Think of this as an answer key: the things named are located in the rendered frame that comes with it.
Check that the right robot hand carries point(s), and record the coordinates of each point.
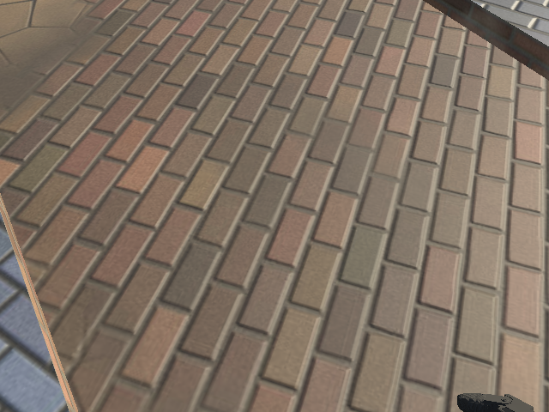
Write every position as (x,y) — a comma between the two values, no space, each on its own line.
(477,402)

